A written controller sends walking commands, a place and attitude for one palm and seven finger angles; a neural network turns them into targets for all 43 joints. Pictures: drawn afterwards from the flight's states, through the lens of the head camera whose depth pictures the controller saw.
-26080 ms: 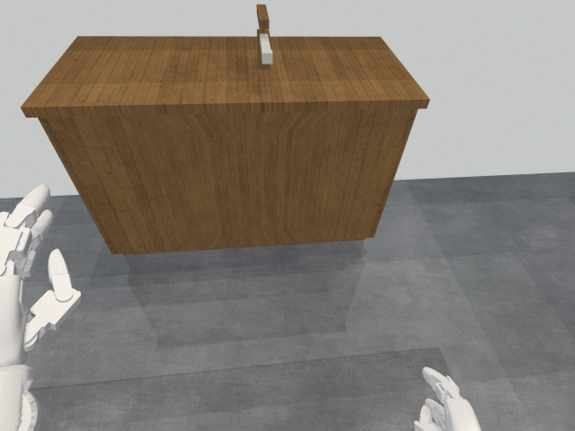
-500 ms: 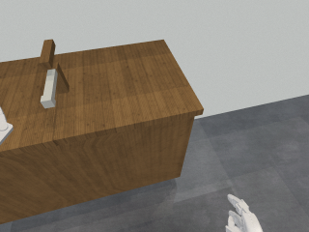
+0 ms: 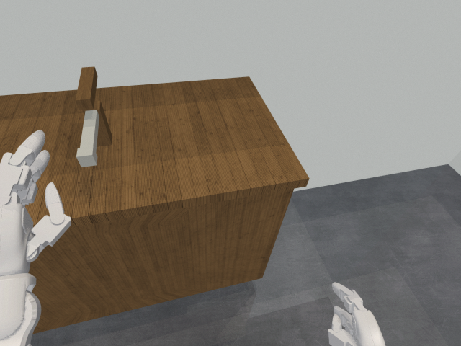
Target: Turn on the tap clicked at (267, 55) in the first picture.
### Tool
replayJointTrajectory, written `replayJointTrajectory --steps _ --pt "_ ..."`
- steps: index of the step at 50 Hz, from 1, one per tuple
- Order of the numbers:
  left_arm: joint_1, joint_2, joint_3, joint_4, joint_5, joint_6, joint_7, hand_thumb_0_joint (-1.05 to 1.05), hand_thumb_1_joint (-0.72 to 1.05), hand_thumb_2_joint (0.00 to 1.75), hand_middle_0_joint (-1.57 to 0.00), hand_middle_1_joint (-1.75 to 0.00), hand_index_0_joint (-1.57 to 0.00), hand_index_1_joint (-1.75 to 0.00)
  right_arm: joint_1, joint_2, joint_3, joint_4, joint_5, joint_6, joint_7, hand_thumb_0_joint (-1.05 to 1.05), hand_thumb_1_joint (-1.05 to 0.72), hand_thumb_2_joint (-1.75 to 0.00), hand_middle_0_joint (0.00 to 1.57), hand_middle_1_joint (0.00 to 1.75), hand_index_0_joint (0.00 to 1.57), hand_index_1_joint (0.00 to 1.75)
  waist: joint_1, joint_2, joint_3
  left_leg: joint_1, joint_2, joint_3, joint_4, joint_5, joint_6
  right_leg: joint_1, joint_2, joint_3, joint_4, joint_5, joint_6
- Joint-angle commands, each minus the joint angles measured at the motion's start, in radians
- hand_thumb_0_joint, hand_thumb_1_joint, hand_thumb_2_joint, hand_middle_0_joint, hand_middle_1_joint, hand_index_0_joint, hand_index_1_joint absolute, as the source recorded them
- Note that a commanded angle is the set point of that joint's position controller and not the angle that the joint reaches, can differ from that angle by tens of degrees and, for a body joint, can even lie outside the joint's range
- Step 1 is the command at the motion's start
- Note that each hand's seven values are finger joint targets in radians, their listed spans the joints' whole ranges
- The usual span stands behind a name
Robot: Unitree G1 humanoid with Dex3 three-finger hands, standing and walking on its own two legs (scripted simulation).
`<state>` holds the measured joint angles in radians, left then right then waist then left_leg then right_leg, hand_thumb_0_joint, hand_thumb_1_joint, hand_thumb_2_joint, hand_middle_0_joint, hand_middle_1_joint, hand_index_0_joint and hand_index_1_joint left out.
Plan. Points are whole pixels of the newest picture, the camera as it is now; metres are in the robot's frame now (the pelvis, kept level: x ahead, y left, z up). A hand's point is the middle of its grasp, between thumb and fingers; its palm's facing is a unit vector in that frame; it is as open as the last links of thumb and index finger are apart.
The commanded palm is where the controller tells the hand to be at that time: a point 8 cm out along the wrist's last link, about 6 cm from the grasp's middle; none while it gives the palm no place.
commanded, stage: come to a stop and stand still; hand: left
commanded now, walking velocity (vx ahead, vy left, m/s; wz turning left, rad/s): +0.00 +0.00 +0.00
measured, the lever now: (87, 156) +0.40 +0.33 +0.09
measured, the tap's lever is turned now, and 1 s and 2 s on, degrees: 0 0 0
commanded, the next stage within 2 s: look again from close up in 1.16 s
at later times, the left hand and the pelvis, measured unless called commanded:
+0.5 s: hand (56, 214) +0.23 +0.27 +0.15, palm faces +0.39 -0.86 -0.34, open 7.4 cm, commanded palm +0.17 +0.30 +0.17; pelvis +0.02 +0.02 +0.00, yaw +0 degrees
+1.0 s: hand (63, 243) +0.20 +0.25 +0.14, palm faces +0.39 -0.84 -0.38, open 7.4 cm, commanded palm +0.14 +0.27 +0.17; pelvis -0.02 -0.01 +0.00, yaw -1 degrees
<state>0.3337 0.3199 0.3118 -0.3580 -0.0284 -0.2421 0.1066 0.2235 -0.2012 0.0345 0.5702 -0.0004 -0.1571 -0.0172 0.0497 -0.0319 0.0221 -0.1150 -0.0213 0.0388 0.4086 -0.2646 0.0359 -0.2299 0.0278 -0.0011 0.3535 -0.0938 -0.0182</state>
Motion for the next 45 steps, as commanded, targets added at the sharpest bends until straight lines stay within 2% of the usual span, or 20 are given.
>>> replayJointTrajectory --steps 1,6,12,16,20,26,28,29,30,31,32,33,34,35,36,37,40,41,43,45 --pt "-0.1 0.209 0.13 -0.234 0.002 -0.045 0.002 0.0 0.9 0.9 -0.2 -0.3 -0.2 -0.3 -0.094 -0.119 -0.055 -0.166 0.004 -0.034 -0.005 0.0 -0.9 -0.9 0.2 0.3 0.2 0.3 -0.015 0.047 -0.063 -0.194 0.056 -0.072 -0.139 0.046 -0.021 0.217 -0.033 0.083 -0.02 -0.018 0.006" --pt "-0.098 0.236 0.156 -0.392 -0.004 -0.061 0.003 0.0 0.9 0.9 -0.2 -0.3 -0.2 -0.3 -0.105 -0.11 -0.052 -0.18 -0.001 -0.044 -0.001 0.0 -0.9 -0.9 0.2 0.3 0.2 0.3 -0.015 0.152 -0.142 -0.144 0.067 -0.072 -0.1 0.243 -0.038 0.281 -0.026 0.039 0.066 0.198 0.005" --pt "0.024 0.198 0.149 -0.366 -0.01 -0.059 0.006 0.0 0.9 0.9 -0.2 -0.3 -0.2 -0.3 -0.085 -0.113 -0.065 -0.163 -0.001 -0.044 0.006 0.0 -0.9 -0.9 0.2 0.3 0.2 0.3 -0.02 0.124 -0.189 -0.071 0.077 -0.065 -0.034 0.478 -0.084 0.268 -0.031 0.012 0.094 0.317 -0.002" --pt "0.073 0.18 0.148 -0.277 -0.016 -0.041 0.004 0.0 0.9 0.9 -0.2 -0.3 -0.2 -0.3 -0.084 -0.118 -0.07 -0.151 0.004 -0.021 0.0 0.0 -0.9 -0.9 0.2 0.3 0.2 0.3 -0.026 0.076 -0.148 -0.07 0.082 -0.059 -0.043 0.465 -0.095 0.227 -0.029 0.011 0.082 0.299 0.0" --pt "0.02 0.174 0.126 -0.28 -0.014 -0.036 0.001 0.0 0.9 0.9 -0.2 -0.3 -0.2 -0.3 -0.093 -0.124 -0.071 -0.157 0.006 -0.002 -0.005 0.0 -0.9 -0.9 0.2 0.3 0.2 0.3 -0.026 0.082 -0.114 -0.12 0.088 -0.064 -0.07 0.389 -0.091 0.229 -0.027 0.006 0.087 0.235 0.004" --pt "-0.049 0.215 0.14 -0.39 -0.01 -0.044 0.009 0.0 0.9 0.9 -0.2 -0.3 -0.2 -0.3 -0.123 -0.115 -0.065 -0.174 0.002 -0.006 -0.014 0.0 -0.9 -0.9 0.2 0.3 0.2 0.3 -0.021 0.134 -0.135 -0.115 0.073 -0.062 -0.073 0.348 -0.084 0.252 -0.026 0.013 0.094 0.245 0.002" --pt "-0.039 0.188 0.12 -0.366 -0.01 -0.043 0.012 0.0 0.9 0.9 -0.2 -0.3 -0.2 -0.3 -0.113 -0.113 -0.065 -0.172 0.002 -0.006 -0.013 0.0 -0.9 -0.9 0.2 0.3 0.2 0.3 -0.02 0.122 -0.123 -0.138 0.071 -0.065 -0.085 0.295 -0.08 0.261 -0.026 0.015 0.088 0.214 0.002" --pt "-1.14 1.037 0.718 -0.646 0.2 -0.154 0.02 0.0 0.9 0.9 -0.2 -0.3 -0.2 -0.3 0.059 -0.165 -0.046 -0.137 -0.062 -0.064 0.0 0.0 -0.9 -0.9 0.2 0.3 0.2 0.3 -0.027 0.138 0.003 -0.39 0.114 -0.075 0.086 0.309 0.019 0.244 -0.015 0.026 0.161 0.155 0.03" --pt "-0.532 0.359 0.311 0.026 0.047 -0.102 -0.033 0.0 0.9 0.9 -0.2 -0.3 -0.2 -0.3 -0.083 0.002 -0.015 -0.08 -0.002 -0.071 0.013 0.0 -0.9 -0.9 0.2 0.3 0.2 0.3 0.002 0.088 -0.201 -0.143 0.059 -0.111 0.05 0.397 -0.019 0.116 -0.109 0.041 0.099 0.149 -0.073" --pt "-0.273 0.256 0.244 -0.05 -0.013 -0.076 -0.031 0.0 0.9 0.9 -0.2 -0.3 -0.2 -0.3 -0.069 -0.07 -0.071 -0.12 0.023 -0.058 0.024 0.0 -0.9 -0.9 0.2 0.3 0.2 0.3 -0.022 0.22 -0.197 0.009 0.061 -0.048 -0.008 0.502 -0.095 0.152 -0.054 0.064 0.146 0.253 -0.077" --pt "-0.294 0.2 0.153 -0.095 -0.005 -0.069 -0.033 0.0 0.9 0.9 -0.2 -0.3 -0.2 -0.3 -0.051 -0.11 -0.081 -0.161 0.013 -0.066 0.022 0.0 -0.9 -0.9 0.2 0.3 0.2 0.3 -0.024 0.249 -0.197 0.017 0.095 -0.052 0.004 0.516 -0.093 0.125 -0.061 0.086 0.171 0.215 -0.065" --pt "-0.232 0.203 0.135 -0.133 -0.011 -0.074 -0.038 0.0 0.9 0.9 -0.2 -0.3 -0.2 -0.3 -0.05 -0.121 -0.086 -0.154 0.012 -0.061 0.028 0.0 -0.9 -0.9 0.2 0.3 0.2 0.3 -0.02 0.289 -0.196 -0.003 0.114 -0.078 0.011 0.504 -0.077 0.103 -0.071 0.078 0.172 0.148 -0.048" --pt "-0.125 0.156 0.101 -0.165 -0.019 -0.069 -0.041 0.0 0.9 0.9 -0.2 -0.3 -0.2 -0.3 -0.055 -0.122 -0.086 -0.159 0.013 -0.051 0.042 0.0 -0.9 -0.9 0.2 0.3 0.2 0.3 -0.016 0.29 -0.173 -0.034 0.123 -0.08 0.004 0.475 -0.067 0.12 -0.074 0.072 0.161 0.147 -0.041" --pt "-0.057 0.115 0.048 -0.189 -0.018 -0.062 -0.045 0.0 0.9 0.9 -0.2 -0.3 -0.2 -0.3 -0.065 -0.121 -0.079 -0.17 0.015 -0.041 0.054 0.0 -0.9 -0.9 0.2 0.3 0.2 0.3 -0.011 0.248 -0.147 -0.096 0.125 -0.077 -0.02 0.392 -0.057 0.148 -0.073 0.07 0.153 0.134 -0.035" --pt "-0.003 0.077 0.022 -0.178 -0.024 -0.051 -0.044 0.0 0.9 0.9 -0.2 -0.3 -0.2 -0.3 -0.073 -0.113 -0.077 -0.176 0.021 -0.037 0.059 0.0 -0.9 -0.9 0.2 0.3 0.2 0.3 -0.009 0.183 -0.129 -0.111 0.124 -0.071 -0.039 0.352 -0.052 0.155 -0.067 0.052 0.151 0.142 -0.027" --pt "0.012 0.099 0.025 -0.189 -0.02 -0.042 -0.04 0.0 0.9 0.9 -0.2 -0.3 -0.2 -0.3 -0.075 -0.121 -0.074 -0.184 0.023 -0.03 0.058 0.0 -0.9 -0.9 0.2 0.3 0.2 0.3 -0.006 0.094 -0.11 -0.169 0.128 -0.078 -0.058 0.255 -0.04 0.176 -0.065 0.051 0.14 0.105 -0.017" --pt "0.005 0.205 0.141 -0.14 -0.019 -0.032 -0.02 0.0 0.9 0.9 -0.2 -0.3 -0.2 -0.3 -0.087 -0.132 -0.072 -0.188 0.018 -0.015 0.025 0.0 -0.9 -0.9 0.2 0.3 0.2 0.3 -0.001 -0.155 -0.069 -0.225 0.096 -0.079 -0.083 -0.043 -0.018 0.137 -0.067 0.103 0.038 -0.096 -0.002" --pt "-0.023 0.279 0.218 -0.156 -0.018 -0.032 -0.009 0.0 0.9 0.9 -0.2 -0.3 -0.2 -0.3 -0.098 -0.137 -0.073 -0.19 0.017 -0.009 0.012 0.0 -0.9 -0.9 0.2 0.3 0.2 0.3 -0.003 -0.138 -0.061 -0.209 0.078 -0.076 -0.09 -0.084 -0.016 0.102 -0.067 0.125 0.004 -0.171 -0.005" --pt "-0.063 0.264 0.228 -0.145 -0.021 -0.038 -0.012 0.0 0.9 0.9 -0.2 -0.3 -0.2 -0.3 -0.111 -0.119 -0.063 -0.2 0.013 -0.005 -0.009 0.0 -0.9 -0.9 0.2 0.3 0.2 0.3 -0.009 -0.13 -0.039 -0.211 0.068 -0.076 -0.089 -0.166 0.0 0.065 -0.081 0.153 -0.052 -0.303 -0.005" --pt "-0.124 0.271 0.225 -0.212 -0.014 -0.051 -0.012 0.0 0.9 0.9 -0.2 -0.3 -0.2 -0.3 -0.108 -0.115 -0.06 -0.199 0.007 -0.013 -0.019 0.0 -0.9 -0.9 0.2 0.3 0.2 0.3 -0.015 -0.008 -0.042 -0.204 0.056 -0.064 -0.083 -0.217 0.011 0.051 -0.087 0.178 -0.08 -0.372 -0.007"
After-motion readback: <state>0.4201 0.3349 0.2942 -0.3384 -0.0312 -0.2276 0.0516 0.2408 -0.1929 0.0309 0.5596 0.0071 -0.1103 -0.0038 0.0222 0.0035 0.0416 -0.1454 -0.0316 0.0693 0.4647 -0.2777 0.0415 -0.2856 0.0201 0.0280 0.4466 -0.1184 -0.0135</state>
